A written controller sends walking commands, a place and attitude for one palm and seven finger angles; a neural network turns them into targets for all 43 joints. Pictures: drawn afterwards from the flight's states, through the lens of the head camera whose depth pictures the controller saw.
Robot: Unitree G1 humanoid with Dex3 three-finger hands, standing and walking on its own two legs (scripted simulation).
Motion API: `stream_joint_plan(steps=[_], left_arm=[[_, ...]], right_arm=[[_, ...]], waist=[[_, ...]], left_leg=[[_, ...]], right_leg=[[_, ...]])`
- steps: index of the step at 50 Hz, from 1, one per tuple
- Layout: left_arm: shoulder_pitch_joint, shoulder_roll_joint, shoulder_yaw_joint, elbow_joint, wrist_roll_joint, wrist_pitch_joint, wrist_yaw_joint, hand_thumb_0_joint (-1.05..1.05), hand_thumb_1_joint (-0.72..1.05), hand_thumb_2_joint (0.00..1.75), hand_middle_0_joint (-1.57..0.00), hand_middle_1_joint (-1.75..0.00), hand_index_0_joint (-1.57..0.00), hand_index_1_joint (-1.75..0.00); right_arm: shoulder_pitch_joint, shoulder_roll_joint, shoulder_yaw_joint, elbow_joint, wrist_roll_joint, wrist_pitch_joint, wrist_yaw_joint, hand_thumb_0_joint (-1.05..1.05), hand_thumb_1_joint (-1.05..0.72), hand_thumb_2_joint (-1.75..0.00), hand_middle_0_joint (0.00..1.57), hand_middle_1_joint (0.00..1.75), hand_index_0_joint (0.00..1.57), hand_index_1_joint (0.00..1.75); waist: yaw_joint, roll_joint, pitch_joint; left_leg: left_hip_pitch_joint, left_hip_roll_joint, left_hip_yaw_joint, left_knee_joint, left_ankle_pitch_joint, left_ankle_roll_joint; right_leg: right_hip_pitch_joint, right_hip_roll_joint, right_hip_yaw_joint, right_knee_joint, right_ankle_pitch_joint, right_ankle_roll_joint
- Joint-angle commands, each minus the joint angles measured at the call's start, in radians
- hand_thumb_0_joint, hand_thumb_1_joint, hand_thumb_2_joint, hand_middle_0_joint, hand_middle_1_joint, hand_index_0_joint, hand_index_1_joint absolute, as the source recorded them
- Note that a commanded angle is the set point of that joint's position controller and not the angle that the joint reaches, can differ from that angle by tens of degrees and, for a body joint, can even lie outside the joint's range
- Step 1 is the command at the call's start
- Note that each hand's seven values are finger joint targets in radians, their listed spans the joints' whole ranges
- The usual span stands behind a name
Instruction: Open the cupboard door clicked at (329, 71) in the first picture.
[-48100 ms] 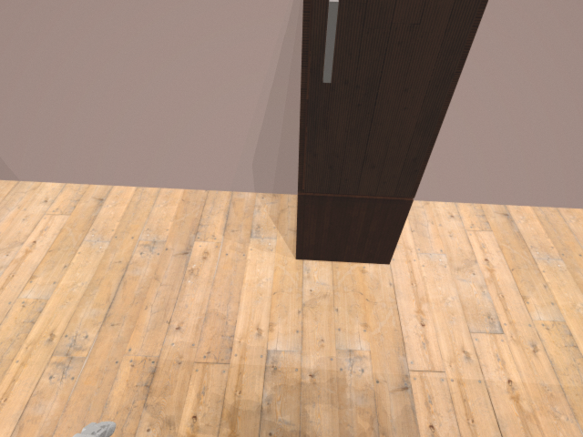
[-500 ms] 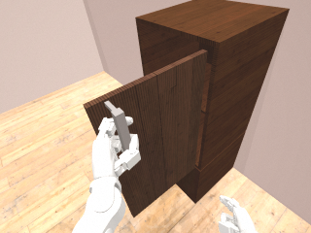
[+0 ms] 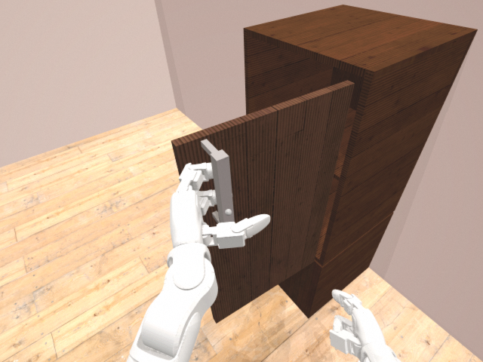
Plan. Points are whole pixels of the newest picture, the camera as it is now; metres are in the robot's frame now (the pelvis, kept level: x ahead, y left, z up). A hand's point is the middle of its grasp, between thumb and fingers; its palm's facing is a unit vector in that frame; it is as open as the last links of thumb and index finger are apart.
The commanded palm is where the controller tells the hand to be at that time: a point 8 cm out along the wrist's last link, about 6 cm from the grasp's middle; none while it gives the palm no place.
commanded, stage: open thumb and fingers to let go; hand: left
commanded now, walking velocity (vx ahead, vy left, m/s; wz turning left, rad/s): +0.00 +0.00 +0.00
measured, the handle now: (218, 192) +0.33 +0.08 +0.16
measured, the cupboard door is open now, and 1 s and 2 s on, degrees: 86 85 85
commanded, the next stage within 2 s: slide the hand sideways off the handle in 0.38 s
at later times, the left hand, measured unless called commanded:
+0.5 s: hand (232, 208) +0.29 +0.05 +0.17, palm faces +0.22 -0.97 +0.01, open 15.4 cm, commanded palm +0.24 +0.08 +0.16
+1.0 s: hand (222, 232) +0.25 +0.06 +0.16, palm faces -0.12 -0.99 -0.04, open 16.4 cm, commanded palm +0.21 +0.11 +0.16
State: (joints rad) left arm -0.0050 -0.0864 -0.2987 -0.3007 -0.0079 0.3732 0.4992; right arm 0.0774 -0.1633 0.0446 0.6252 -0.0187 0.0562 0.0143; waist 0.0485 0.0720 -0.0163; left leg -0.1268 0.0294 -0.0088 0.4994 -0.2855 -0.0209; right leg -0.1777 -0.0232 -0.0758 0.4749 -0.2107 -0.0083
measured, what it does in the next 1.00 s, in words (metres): stands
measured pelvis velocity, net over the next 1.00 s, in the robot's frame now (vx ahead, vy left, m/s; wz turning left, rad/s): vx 0.01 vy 0.00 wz -0.01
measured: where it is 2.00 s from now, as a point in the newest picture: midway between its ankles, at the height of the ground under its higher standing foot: outside the picture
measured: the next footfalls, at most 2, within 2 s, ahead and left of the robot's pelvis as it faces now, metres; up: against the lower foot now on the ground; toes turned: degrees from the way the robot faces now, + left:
none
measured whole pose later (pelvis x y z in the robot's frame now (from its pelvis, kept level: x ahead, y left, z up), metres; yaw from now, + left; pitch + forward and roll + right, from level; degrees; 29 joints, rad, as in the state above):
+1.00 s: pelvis +0.01 +0.00 +0.00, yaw -1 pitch -4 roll +0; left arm 0.17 0.07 -0.21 -0.46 -0.08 0.31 0.05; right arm 0.16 -0.20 0.07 0.50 0.02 0.09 0.00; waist 0.03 0.06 -0.02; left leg -0.14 0.02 0.01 0.53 -0.32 -0.02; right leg -0.21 -0.03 -0.06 0.54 -0.26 0.00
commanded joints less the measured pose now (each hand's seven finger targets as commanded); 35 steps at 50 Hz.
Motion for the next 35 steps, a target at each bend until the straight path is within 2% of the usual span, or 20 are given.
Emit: stream_joint_plan(steps=[1, 2, 4, 5, 9, 11, 14, 18, 21, 24, 25, 26, 27, 28, 29, 30, 32, 34, 35], left_arm=[[-0.279, -0.116, 0.041, -0.196, 0.033, -0.058, 0.039, 0.0, -0.5, 0.3, -0.29, -1.15, -0.29, -1.15], [-0.306, -0.134, 0.029, -0.188, 0.032, -0.054, 0.044, 0.0, -0.5, 0.3, -0.28, -1.1, -0.28, -1.1], [-0.314, -0.125, 0.04, -0.181, 0.035, -0.049, 0.055, 0.0, -0.5, 0.3, -0.27, -1.0, -0.27, -1.0], [-0.318, -0.138, 0.033, -0.165, 0.037, -0.046, 0.06, 0.0, -0.5, 0.3, -0.26, -0.95, -0.26, -0.95], [-0.346, -0.161, 0.015, -0.166, 0.036, -0.04, 0.075, 0.0, -0.5, 0.3, -0.22, -0.75, -0.22, -0.75], [-0.327, -0.152, 0.029, -0.147, 0.034, -0.036, 0.081, 0.0, -0.5, 0.3, -0.21, -0.65, -0.21, -0.65], [-0.387, -0.179, 0.001, -0.143, 0.043, -0.035, 0.094, 0.0, -0.5, 0.3, -0.18, -0.5, -0.18, -0.5], [-0.414, -0.165, 0.021, -0.116, 0.039, -0.029, 0.105, 0.0, -0.5, 0.3, -0.15, -0.3, -0.15, -0.3], [-0.405, -0.187, 0.008, -0.101, 0.041, -0.026, 0.11, 0.0, -0.5, 0.3, -0.15, -0.3, -0.15, -0.3], [-0.431, -0.188, 0.009, -0.097, 0.042, -0.025, 0.117, 0.0, -0.5, 0.3, -0.15, -0.3, -0.15, -0.3], [-0.387, -0.109, -0.22, -0.116, 0.131, -0.085, -0.128, 0.0, -0.5, 0.3, -0.15, -0.3, -0.15, -0.3], [-0.444, -0.016, -0.123, -0.191, 0.083, -0.14, -0.258, 0.0, -0.5, 0.3, -0.15, -0.3, -0.15, -0.3], [-0.48, 0.015, -0.129, -0.206, 0.065, -0.169, -0.354, 0.0, -0.5, 0.3, -0.15, -0.3, -0.15, -0.3], [-0.496, 0.029, -0.124, -0.199, 0.036, -0.187, -0.429, 0.0, -0.5, 0.3, -0.15, -0.3, -0.15, -0.3], [-0.468, 0.035, -0.094, -0.195, -0.003, -0.194, -0.472, 0.0, -0.5, 0.3, -0.15, -0.3, -0.15, -0.3], [-0.444, 0.027, -0.073, -0.18, -0.041, -0.187, -0.494, 0.0, -0.5, 0.3, -0.15, -0.3, -0.15, -0.3], [-0.381, 0.019, -0.019, -0.185, -0.102, -0.168, -0.491, 0.0, -0.5, 0.3, -0.15, -0.3, -0.15, -0.3], [-0.32, 0.03, 0.022, -0.215, -0.119, -0.149, -0.466, 0.0, -0.5, 0.3, -0.15, -0.3, -0.15, -0.3], [-0.279, 0.044, 0.038, -0.228, -0.114, -0.144, -0.451, 0.0, -0.5, 0.3, -0.15, -0.3, -0.15, -0.3]], right_arm=[[-0.208, -0.057, -0.019, -0.16, 0.001, -0.041, 0.008, 0.0, -0.9, -0.9, 0.2, 0.3, 0.2, 0.3], [-0.206, -0.058, -0.017, -0.158, 0.0, -0.04, 0.011, 0.0, -0.9, -0.9, 0.2, 0.3, 0.2, 0.3], [-0.208, -0.059, -0.02, -0.153, -0.001, -0.037, 0.013, 0.0, -0.9, -0.9, 0.2, 0.3, 0.2, 0.3], [-0.211, -0.057, -0.019, -0.148, -0.001, -0.035, 0.015, 0.0, -0.9, -0.9, 0.2, 0.3, 0.2, 0.3], [-0.21, -0.059, -0.022, -0.146, -0.003, -0.032, 0.025, 0.0, -0.9, -0.9, 0.2, 0.3, 0.2, 0.3], [-0.213, -0.061, -0.021, -0.142, -0.003, -0.025, 0.028, 0.0, -0.9, -0.9, 0.2, 0.3, 0.2, 0.3], [-0.218, -0.059, -0.024, -0.135, -0.002, -0.028, 0.032, 0.0, -0.9, -0.9, 0.2, 0.3, 0.2, 0.3], [-0.225, -0.06, -0.025, -0.127, -0.002, -0.025, 0.029, 0.0, -0.9, -0.9, 0.2, 0.3, 0.2, 0.3], [-0.225, -0.058, -0.026, -0.127, -0.002, -0.024, 0.033, 0.0, -0.9, -0.9, 0.2, 0.3, 0.2, 0.3], [-0.221, -0.057, -0.029, -0.124, -0.003, -0.027, 0.033, 0.0, -0.9, -0.9, 0.2, 0.3, 0.2, 0.3], [-0.1, -0.116, -0.037, -0.145, -0.008, 0.01, 0.03, 0.0, -0.9, -0.9, 0.2, 0.3, 0.2, 0.3], [-0.113, -0.101, -0.042, -0.196, 0.015, 0.028, 0.014, 0.0, -0.9, -0.9, 0.2, 0.3, 0.2, 0.3], [-0.122, -0.103, -0.032, -0.227, 0.018, 0.034, -0.004, 0.0, -0.9, -0.9, 0.2, 0.3, 0.2, 0.3], [-0.112, -0.099, -0.024, -0.241, 0.026, 0.029, -0.017, 0.0, -0.9, -0.9, 0.2, 0.3, 0.2, 0.3], [-0.119, -0.095, -0.017, -0.259, 0.034, 0.019, -0.027, 0.0, -0.9, -0.9, 0.2, 0.3, 0.2, 0.3], [-0.123, -0.095, -0.013, -0.265, 0.042, 0.006, -0.033, 0.0, -0.9, -0.9, 0.2, 0.3, 0.2, 0.3], [-0.134, -0.095, -0.006, -0.27, 0.05, -0.019, -0.036, 0.0, -0.9, -0.9, 0.2, 0.3, 0.2, 0.3], [-0.132, -0.099, -0.008, -0.27, 0.049, -0.039, -0.029, 0.0, -0.9, -0.9, 0.2, 0.3, 0.2, 0.3], [-0.133, -0.101, -0.008, -0.273, 0.049, -0.042, -0.023, 0.0, -0.9, -0.9, 0.2, 0.3, 0.2, 0.3]], waist=[[0.027, -0.117, -0.113], [0.022, -0.128, -0.121], [0.025, -0.125, -0.13], [0.027, -0.118, -0.121], [0.024, -0.122, -0.153], [0.029, -0.123, -0.141], [0.019, -0.103, -0.142], [0.019, -0.141, -0.14], [0.023, -0.124, -0.147], [0.018, -0.138, -0.152], [-0.11, -0.207, -0.071], [-0.07, -0.152, -0.175], [-0.069, -0.086, -0.202], [-0.075, -0.08, -0.193], [-0.061, -0.076, -0.18], [-0.06, -0.075, -0.144], [-0.041, -0.099, -0.121], [-0.026, -0.124, -0.127], [-0.015, -0.092, -0.129]], left_leg=[[-0.036, -0.041, 0.004, -0.064, 0.127, 0.017], [-0.038, -0.041, -0.001, -0.066, 0.127, 0.017], [-0.04, -0.04, 0.002, -0.065, 0.123, 0.013], [-0.044, -0.037, -0.003, -0.069, 0.119, 0.011], [-0.045, -0.031, -0.005, -0.067, 0.131, 0.007], [-0.061, -0.029, -0.008, -0.074, 0.118, 0.003], [-0.062, -0.028, -0.009, -0.067, 0.097, 0.001], [-0.069, -0.031, -0.008, -0.062, 0.073, 0.006], [-0.07, -0.03, -0.01, -0.063, 0.079, 0.003], [-0.062, -0.031, -0.004, -0.053, 0.083, 0.006], [-0.019, -0.029, -0.025, -0.064, 0.11, 0.045], [-0.007, -0.032, -0.009, -0.061, 0.118, 0.048], [0.009, -0.04, -0.001, -0.055, 0.104, 0.053], [0.003, -0.043, -0.008, -0.061, 0.08, 0.053], [-0.012, -0.043, -0.01, -0.067, 0.056, 0.051], [-0.027, -0.04, -0.014, -0.071, 0.029, 0.048], [-0.06, -0.038, -0.023, -0.083, -0.01, 0.04], [-0.066, -0.037, -0.023, -0.08, 0.011, 0.038], [-0.07, -0.038, -0.018, -0.08, 0.018, 0.035]], right_leg=[[0.029, 0.003, 0.026, -0.111, -0.053, -0.033], [0.026, 0.005, 0.022, -0.102, -0.048, -0.033], [0.029, 0.006, 0.019, -0.097, -0.052, -0.035], [0.021, 0.009, 0.014, -0.092, -0.051, -0.036], [0.028, 0.011, 0.005, -0.066, -0.03, -0.038], [0.027, 0.014, 0.001, -0.061, -0.041, -0.04], [0.01, 0.012, 0.003, -0.057, -0.064, -0.041], [0.001, 0.01, 0.008, -0.069, -0.102, -0.038], [0.003, 0.011, 0.005, -0.061, -0.094, -0.041], [-0.002, 0.008, 0.012, -0.074, -0.103, -0.038], [-0.056, 0.02, 0.042, -0.051, -0.001, -0.031], [0.001, 0.019, 0.029, -0.033, 0.04, -0.037], [0.012, 0.015, 0.026, -0.026, 0.041, -0.038], [0.007, 0.013, 0.016, -0.024, 0.024, -0.037], [0.009, 0.014, 0.012, -0.028, -0.003, -0.037], [-0.008, 0.014, 0.007, -0.032, -0.034, -0.034], [-0.009, 0.018, -0.003, -0.036, -0.082, -0.027], [-0.001, 0.02, -0.009, -0.034, -0.073, -0.023], [0.005, 0.017, -0.007, -0.028, -0.072, -0.025]])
